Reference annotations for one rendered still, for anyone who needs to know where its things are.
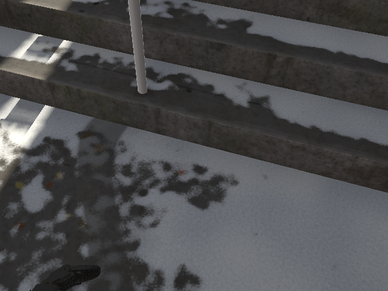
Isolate robot left hand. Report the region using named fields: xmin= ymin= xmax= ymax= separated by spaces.
xmin=30 ymin=264 xmax=101 ymax=291

